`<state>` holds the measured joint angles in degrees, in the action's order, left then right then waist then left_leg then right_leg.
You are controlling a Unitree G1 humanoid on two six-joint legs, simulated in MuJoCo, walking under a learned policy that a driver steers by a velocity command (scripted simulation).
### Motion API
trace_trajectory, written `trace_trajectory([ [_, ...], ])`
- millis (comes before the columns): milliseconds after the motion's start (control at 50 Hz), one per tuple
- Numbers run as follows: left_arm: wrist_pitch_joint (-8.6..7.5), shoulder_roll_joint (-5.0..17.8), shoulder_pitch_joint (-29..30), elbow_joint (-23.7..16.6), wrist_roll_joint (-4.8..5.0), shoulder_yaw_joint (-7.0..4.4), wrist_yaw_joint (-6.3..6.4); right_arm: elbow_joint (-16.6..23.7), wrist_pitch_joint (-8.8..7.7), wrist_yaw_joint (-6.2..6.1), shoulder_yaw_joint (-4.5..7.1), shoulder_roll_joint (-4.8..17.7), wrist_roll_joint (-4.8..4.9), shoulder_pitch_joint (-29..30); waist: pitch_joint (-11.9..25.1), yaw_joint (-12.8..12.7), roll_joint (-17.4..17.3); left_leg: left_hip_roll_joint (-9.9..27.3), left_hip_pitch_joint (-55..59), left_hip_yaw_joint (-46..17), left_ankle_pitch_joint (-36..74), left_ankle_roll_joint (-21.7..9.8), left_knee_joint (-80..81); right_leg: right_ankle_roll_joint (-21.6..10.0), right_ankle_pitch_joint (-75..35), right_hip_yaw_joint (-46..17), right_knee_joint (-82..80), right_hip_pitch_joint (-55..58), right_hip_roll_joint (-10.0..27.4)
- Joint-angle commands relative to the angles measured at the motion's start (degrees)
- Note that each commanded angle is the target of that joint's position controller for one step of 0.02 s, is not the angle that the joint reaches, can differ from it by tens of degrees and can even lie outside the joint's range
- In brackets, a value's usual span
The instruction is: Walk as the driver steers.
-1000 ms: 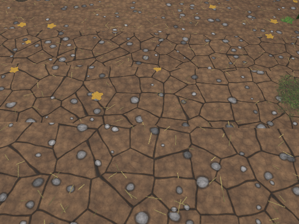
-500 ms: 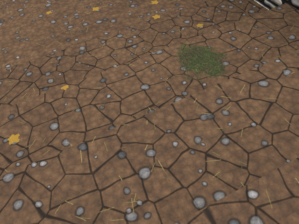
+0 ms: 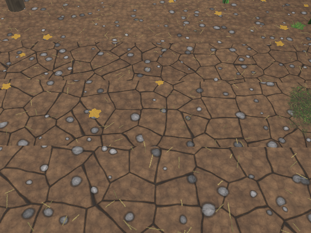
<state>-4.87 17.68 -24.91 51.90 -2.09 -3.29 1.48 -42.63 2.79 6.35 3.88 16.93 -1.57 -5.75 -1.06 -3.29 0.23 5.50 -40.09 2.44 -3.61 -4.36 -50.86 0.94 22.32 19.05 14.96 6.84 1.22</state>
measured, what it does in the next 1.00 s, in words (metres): goes down, turning right: left foot, then right foot 0.18 m lower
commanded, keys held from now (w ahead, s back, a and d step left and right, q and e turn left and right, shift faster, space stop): w+shift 0.06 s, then w+e+shift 0.94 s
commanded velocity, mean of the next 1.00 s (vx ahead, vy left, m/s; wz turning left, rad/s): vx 0.96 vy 0.00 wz -0.50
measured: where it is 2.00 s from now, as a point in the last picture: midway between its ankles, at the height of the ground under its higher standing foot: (225, 122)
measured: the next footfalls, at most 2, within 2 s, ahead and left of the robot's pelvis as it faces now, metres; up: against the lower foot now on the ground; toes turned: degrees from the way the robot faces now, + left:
left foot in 0.10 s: +0.18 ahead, +0.13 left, +0.00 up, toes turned +9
right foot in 0.60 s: +0.60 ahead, +0.05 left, -0.18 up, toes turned -14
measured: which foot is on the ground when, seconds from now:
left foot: up 0.00-0.08, down 0.10-0.58, up 0.60-0.88, down 0.90-1.00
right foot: down 0.00-0.10, up 0.12-0.58, down 0.60-0.92, up 0.94-1.00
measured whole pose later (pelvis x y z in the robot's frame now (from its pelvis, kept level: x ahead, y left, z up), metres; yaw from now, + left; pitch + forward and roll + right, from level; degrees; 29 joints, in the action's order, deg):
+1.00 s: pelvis +0.84 +0.05 -0.20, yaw -31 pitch -2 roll +1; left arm -3.4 18.4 -16.9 50.5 -0.6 -4.9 -0.1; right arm -45.5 -6.3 0.3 1.9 14.7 -2.0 -10.5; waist -0.6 -1.1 1.5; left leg 1.5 -21.9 -2.3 -20.7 3.5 -43.7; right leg -8.2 20.8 -5.7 82.1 -22.0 -7.1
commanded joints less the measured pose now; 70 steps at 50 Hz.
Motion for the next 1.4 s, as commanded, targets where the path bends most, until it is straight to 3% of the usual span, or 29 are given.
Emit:
trace_trajectory([
  [20, -1.09, 7.1, 1.2, -1.3, -0.08, -1.34, 0.40, 6.3, -1.52, 0.31, -0.35, 3.0, -0.11, 8.1, -9.2, 1.6, 3.8, -2.1, 6.0, 4.7, -3.3, -3.8, 6.7, -5.8, -20.7, -1.8, -6.7, -10.2, 13.6],
  [80, -0.44, 13.0, 4.4, -1.9, 0.42, -2.13, -0.31, -1.0, -1.80, -3.14, 2.02, 6.8, -0.05, -16.4, 3.8, 13.3, 7.1, -11.3, 33.8, 4.0, -31.0, -9.1, 5.7, -7.6, -64.3, -0.5, 25.9, -15.4, 15.3],
  [100, 0.50, 10.8, 3.0, -0.1, -0.04, -1.69, -0.39, -4.7, -2.16, -3.81, 3.42, 8.7, -1.17, -25.3, 6.0, 18.2, -0.4, -10.3, 49.4, -0.9, -26.2, -10.5, 13.3, -7.2, -53.2, -2.0, 47.6, -25.1, 14.4],
  [120, 0.72, 0.8, 3.7, -1.2, -0.93, 0.47, -0.82, -4.0, -2.62, -4.42, 3.38, 11.7, 0.59, -20.6, 5.0, 12.4, -16.9, 3.5, 53.2, -19.8, -25.7, -8.6, 17.3, -6.1, 9.2, -5.5, 72.6, -42.1, 5.2],
  [140, -0.52, 1.2, 3.9, -6.9, 0.76, 0.62, -1.27, -1.0, -4.04, -4.57, 3.36, 15.7, 1.46, -18.6, 13.5, 10.3, -16.7, 12.1, 57.2, -43.2, -14.9, -14.2, 29.0, -4.4, 7.9, -21.7, 76.4, -53.4, -2.6],
  [160, -0.95, 6.1, 10.4, -6.6, 2.15, -0.80, -1.20, -2.8, -4.53, -4.97, 3.30, 12.8, 0.33, -19.5, 7.5, 11.5, -4.5, 12.8, 52.9, -34.9, -7.3, -12.7, 30.2, -5.5, -0.1, -25.7, 72.4, -55.6, -0.8],
  [240, 3.00, 2.8, 2.7, 0.6, 1.00, -1.19, -1.88, -3.1, -7.58, -4.98, 0.16, 2.7, 0.00, -10.4, -3.7, 1.7, -2.9, 8.7, 27.3, -15.8, -1.6, -5.5, 29.1, -4.2, -10.9, -28.9, 58.8, -44.4, 5.5],
  [300, 4.74, 2.8, 7.3, -0.3, -0.04, -1.50, -3.33, -7.3, -9.84, -5.59, 1.45, 7.6, -0.64, -16.8, -4.0, 3.4, -3.2, 7.6, 32.6, -9.5, 5.2, -3.7, 30.8, -5.0, -19.4, -25.8, 51.7, -50.2, 5.1],
  [440, 2.79, -2.3, 18.1, -0.7, 1.58, -0.56, -6.96, -12.6, -12.05, -7.76, -1.59, 0.5, 0.50, -18.1, -6.4, 3.0, -2.7, 0.6, 22.6, 10.3, -6.3, 1.1, 27.9, -9.6, -61.9, -12.3, 24.2, -31.2, 0.0],
  [520, 3.51, 1.1, 16.3, -1.2, -1.19, -0.88, -5.00, -14.7, -10.41, -9.41, -1.71, 4.6, -0.42, -21.0, -7.0, 1.6, -1.8, 2.5, 37.5, 13.8, 29.4, 3.1, 11.6, -11.6, -50.6, -5.1, 18.5, -29.2, -4.1],
  [580, 4.28, 6.4, -11.8, 6.9, -1.15, -3.43, -3.26, -13.7, -7.58, -11.23, -1.43, 5.0, -1.59, -12.6, 0.8, -11.7, -3.3, 3.1, 36.0, 10.1, 38.1, 3.8, -33.8, -16.6, -45.4, -12.4, 10.3, -9.6, 0.5],
  [600, 3.82, 7.6, -19.4, 9.1, -0.10, -4.38, -2.98, -11.1, -7.02, -10.44, -0.51, 5.2, -0.13, -1.7, -0.6, -19.6, 6.6, -5.9, 24.7, 11.6, 3.3, 4.0, -60.4, -21.4, -49.9, -16.3, -2.1, 0.0, 2.6],
  [620, 3.67, 9.4, -19.2, 10.5, 0.78, -4.26, -2.30, -7.1, -7.24, -9.09, -1.60, 0.7, -0.59, 3.2, -5.9, -16.6, 14.3, -10.2, 2.9, 9.0, -36.7, 2.0, -70.3, -19.0, -57.2, -15.1, 6.0, 7.9, 1.9],
  [640, 2.38, 11.6, -20.5, 11.6, -0.29, -3.42, -2.00, -1.4, -8.76, -8.53, -2.35, 1.0, 0.44, -4.7, -0.7, -5.8, 16.1, -6.6, -20.2, -0.3, -34.7, 3.2, -61.4, -21.4, -79.5, -31.1, 23.8, 29.2, 9.3],
  [680, 2.41, 5.0, -15.0, 9.3, 1.14, -1.95, -1.42, -0.5, -10.46, -7.44, -3.00, 3.2, -1.46, -3.1, 4.1, -3.1, -6.6, -2.2, -22.8, -7.1, -21.5, 2.0, -42.9, -22.8, -40.4, -44.2, 13.0, 24.0, 10.7],
  [700, 1.89, 10.9, -2.1, 5.7, 0.20, -3.55, 1.09, 1.3, -9.69, -6.57, -2.91, 3.0, -1.69, -3.3, 2.4, 3.9, 2.1, -1.2, -19.6, -12.0, -21.7, 4.9, -34.4, -26.6, -20.1, -58.3, 4.1, 10.2, 16.3],
  [720, 1.01, 9.5, 2.6, 3.5, 0.09, -2.66, 1.52, 0.8, -8.50, -6.25, -2.02, 6.8, -3.23, -0.9, -2.8, 5.9, -4.3, 2.0, -12.6, -13.8, -22.2, 7.6, -24.8, -27.1, -16.0, -61.4, 1.0, -5.2, 16.8],
  [840, -1.31, 9.7, 3.6, -0.2, 2.32, -3.34, -1.94, 2.6, -6.75, -5.80, -3.32, 2.0, 0.18, 3.7, -4.6, 3.3, -0.9, -4.5, 29.9, -1.2, 2.1, 8.2, 6.8, -17.1, -27.6, -40.6, 1.8, -39.9, -0.6],
  [880, -1.31, 9.1, 8.1, -1.7, 2.21, -3.22, -2.97, -2.0, -7.28, -6.26, -2.10, 3.1, 0.28, -13.5, 3.2, 11.5, -1.8, -8.5, 48.2, -0.9, 4.1, 7.0, 6.3, -12.7, -45.3, -34.9, 20.9, -41.0, -5.4],
  [900, -1.52, 10.7, 16.0, -3.3, 2.12, -3.67, -2.83, -6.5, -7.72, -6.55, 0.29, 7.3, -0.69, -31.2, 11.7, 23.4, -0.8, -6.3, 62.7, -3.5, 7.2, 6.0, 3.1, -9.4, -53.8, -33.7, 41.7, -43.0, -5.9],
  [920, -2.00, 4.6, 21.4, -5.9, 1.63, -2.74, -2.51, -9.0, -8.28, -7.09, 2.12, 13.6, -0.81, -41.8, 13.2, 28.6, -12.7, 3.4, 60.8, -14.8, -13.1, 6.2, 17.1, -8.5, -13.6, -29.7, 69.6, -44.9, -12.3],
  [940, -2.30, -3.5, 11.3, -8.4, 2.27, -0.78, -1.08, -6.9, -9.16, -6.52, 1.49, 13.1, -1.19, -33.0, 9.6, 15.0, -22.9, 16.5, 56.3, -36.1, -2.6, 3.8, 21.3, -8.9, 6.1, -30.3, 82.6, -51.6, -11.1],
  [960, -1.07, -3.2, 3.1, -9.0, 3.02, 0.08, -0.88, -4.0, -9.37, -6.29, 0.98, 10.5, -0.36, -19.1, 7.2, 4.3, -21.0, 20.6, 50.8, -51.7, -19.5, -0.2, 34.3, -9.3, 0.3, -26.5, 78.9, -59.0, -6.6],
  [1000, 2.52, 2.3, 10.4, -8.4, 0.49, -1.37, -2.27, -1.1, -9.28, -5.88, 0.10, 3.9, -0.22, -7.9, -5.6, 2.9, -3.7, 14.8, 30.1, -38.4, -34.1, -4.0, 36.3, -9.0, -6.6, -25.3, 71.5, -54.7, -0.5],
  [1120, 5.34, 2.2, 21.8, -16.3, -0.78, -0.42, -6.38, -6.0, -11.97, -5.97, 0.72, 7.1, 1.70, -11.8, -7.3, 1.5, -3.1, 7.9, 25.4, -4.7, 1.9, -2.6, 43.4, -7.8, -20.8, -19.7, 40.2, -44.1, 4.2],
  [1220, 4.26, 2.1, 30.6, -16.2, -1.54, -1.01, -6.33, -12.5, -11.87, -7.64, -0.42, 3.6, -2.04, -30.9, -2.7, 8.9, -1.8, 9.0, 63.7, 4.8, 10.0, 2.6, 29.2, -12.3, -31.9, -17.0, 44.9, -66.8, 4.9],
  [1280, 0.23, -3.3, 42.5, -17.7, -2.47, 2.22, -5.77, -15.2, -11.75, -8.49, -1.56, 2.0, -2.82, -35.5, -13.1, 11.9, 1.6, 3.5, 48.9, 8.0, 1.8, 3.6, 30.6, -8.3, -39.4, -13.9, 24.1, -57.1, -0.1],
  [1340, 1.38, -0.7, 19.0, -5.9, -1.16, 1.71, -5.33, -11.6, -10.00, -7.76, -1.38, 6.2, 0.26, -23.1, -1.8, 0.8, 1.3, 1.5, 22.1, 8.3, 3.9, 0.5, 13.9, -6.2, -58.9, -11.8, 18.9, -8.2, -4.2],
  [1400, 1.88, 4.5, 2.8, 2.1, -4.33, 0.55, -2.10, -14.9, -7.09, -7.94, -0.26, 6.7, 3.09, -25.0, -1.0, -6.9, 3.9, -5.1, 18.3, 4.2, -15.4, 1.7, -33.0, -6.7, -67.9, -19.7, -7.6, 7.4, 5.7],
])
